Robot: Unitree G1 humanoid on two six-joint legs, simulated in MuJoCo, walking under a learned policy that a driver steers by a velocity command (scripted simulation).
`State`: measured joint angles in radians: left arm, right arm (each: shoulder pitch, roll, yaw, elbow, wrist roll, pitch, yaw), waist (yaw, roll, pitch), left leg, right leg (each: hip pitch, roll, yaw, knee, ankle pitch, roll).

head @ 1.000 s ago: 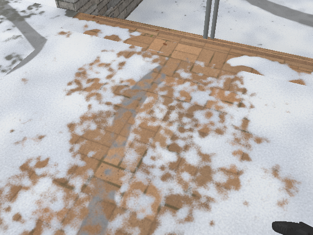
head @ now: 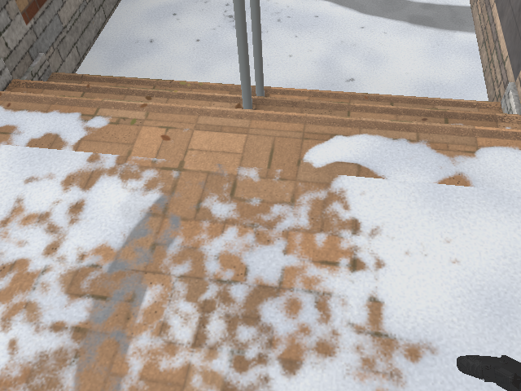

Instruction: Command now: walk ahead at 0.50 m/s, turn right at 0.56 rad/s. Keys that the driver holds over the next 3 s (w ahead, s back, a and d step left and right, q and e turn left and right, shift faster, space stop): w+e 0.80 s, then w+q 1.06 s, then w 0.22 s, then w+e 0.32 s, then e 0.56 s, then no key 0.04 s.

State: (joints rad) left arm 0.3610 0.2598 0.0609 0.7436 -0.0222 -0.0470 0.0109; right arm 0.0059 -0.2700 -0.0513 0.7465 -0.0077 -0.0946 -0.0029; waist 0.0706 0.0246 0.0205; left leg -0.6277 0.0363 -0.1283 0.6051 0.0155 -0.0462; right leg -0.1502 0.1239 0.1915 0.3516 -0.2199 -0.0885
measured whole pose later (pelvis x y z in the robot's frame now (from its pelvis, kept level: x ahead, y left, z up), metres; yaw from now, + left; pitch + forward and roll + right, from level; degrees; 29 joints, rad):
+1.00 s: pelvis +0.50 -0.12 +0.00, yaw -31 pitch +1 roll -1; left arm 0.32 0.29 0.04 0.71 0.01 -0.06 -0.01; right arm 0.13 -0.32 -0.04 0.71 0.00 -0.08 0.01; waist 0.05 0.05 0.03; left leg -0.71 0.12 -0.05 0.81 0.00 -0.06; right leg -0.10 0.10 0.06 0.29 -0.20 -0.08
